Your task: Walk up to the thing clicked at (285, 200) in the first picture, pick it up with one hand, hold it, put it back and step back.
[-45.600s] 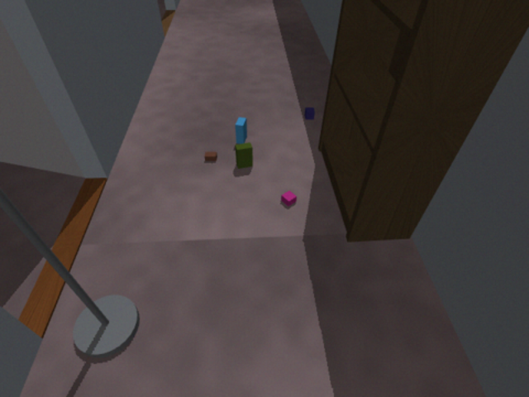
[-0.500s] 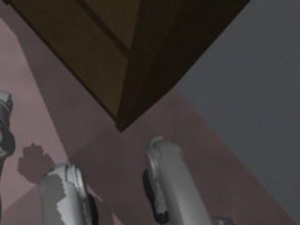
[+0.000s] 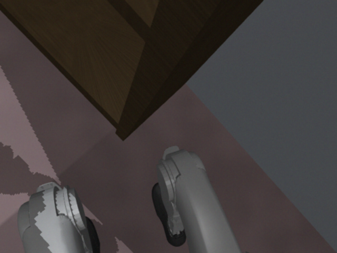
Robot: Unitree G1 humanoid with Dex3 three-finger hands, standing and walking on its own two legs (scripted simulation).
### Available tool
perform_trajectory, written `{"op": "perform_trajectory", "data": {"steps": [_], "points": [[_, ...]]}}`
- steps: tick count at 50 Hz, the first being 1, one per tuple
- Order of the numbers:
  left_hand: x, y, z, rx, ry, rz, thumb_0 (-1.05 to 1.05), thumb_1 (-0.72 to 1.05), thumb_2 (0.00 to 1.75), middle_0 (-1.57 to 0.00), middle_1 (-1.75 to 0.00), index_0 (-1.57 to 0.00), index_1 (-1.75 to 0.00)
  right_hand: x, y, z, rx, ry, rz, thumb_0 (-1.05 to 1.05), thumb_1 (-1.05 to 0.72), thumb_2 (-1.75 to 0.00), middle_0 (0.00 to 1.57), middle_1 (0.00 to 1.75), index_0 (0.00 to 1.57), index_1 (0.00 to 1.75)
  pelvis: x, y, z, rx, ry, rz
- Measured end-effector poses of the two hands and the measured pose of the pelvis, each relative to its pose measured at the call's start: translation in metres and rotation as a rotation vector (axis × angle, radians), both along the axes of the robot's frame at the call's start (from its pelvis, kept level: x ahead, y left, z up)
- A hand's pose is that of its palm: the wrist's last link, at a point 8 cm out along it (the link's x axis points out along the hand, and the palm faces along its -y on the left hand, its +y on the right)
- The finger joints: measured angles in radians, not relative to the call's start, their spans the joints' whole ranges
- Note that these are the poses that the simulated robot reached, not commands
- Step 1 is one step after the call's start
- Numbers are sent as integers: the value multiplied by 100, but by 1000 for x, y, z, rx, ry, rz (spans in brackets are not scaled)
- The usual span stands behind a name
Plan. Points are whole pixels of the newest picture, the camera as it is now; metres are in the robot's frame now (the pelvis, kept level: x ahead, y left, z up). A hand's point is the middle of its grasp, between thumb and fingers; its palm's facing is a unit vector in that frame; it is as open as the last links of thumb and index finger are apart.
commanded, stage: crouch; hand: left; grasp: from above
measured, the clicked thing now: out of the picture +0.47 +0.35 -0.20
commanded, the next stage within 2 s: lower in 0.12 s
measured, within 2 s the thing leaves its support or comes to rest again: rests again in 1.48 s
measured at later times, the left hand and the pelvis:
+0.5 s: hand out of the picture +0.47 +0.33 -0.19, palm faces -0.16 -0.41 -0.90, open 6.3 cm; pelvis +0.00 +0.00 -0.01, yaw -1 degrees
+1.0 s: hand out of the picture +0.47 +0.33 -0.23, palm faces -0.13 -0.43 -0.89, open 6.4 cm; pelvis +0.00 +0.01 -0.01, yaw -4 degrees
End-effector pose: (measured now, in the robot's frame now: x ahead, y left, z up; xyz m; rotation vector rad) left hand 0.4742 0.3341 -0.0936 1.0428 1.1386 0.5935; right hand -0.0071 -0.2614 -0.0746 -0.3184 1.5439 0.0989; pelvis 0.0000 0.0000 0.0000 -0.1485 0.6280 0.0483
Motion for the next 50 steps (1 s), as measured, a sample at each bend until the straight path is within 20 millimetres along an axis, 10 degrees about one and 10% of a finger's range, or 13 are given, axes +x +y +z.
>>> {"op": "perform_trajectory", "data": {"steps": [50], "points": [[-1, 1, -84, 9, 40, 35, -6, 38, 19, -81, -31, -106, -36, -17, 17, 29, 17, 101, 102, 0, -92, -90, 19, 30, 20, 30, -2, 6, -9, -71, -61, -27]]}}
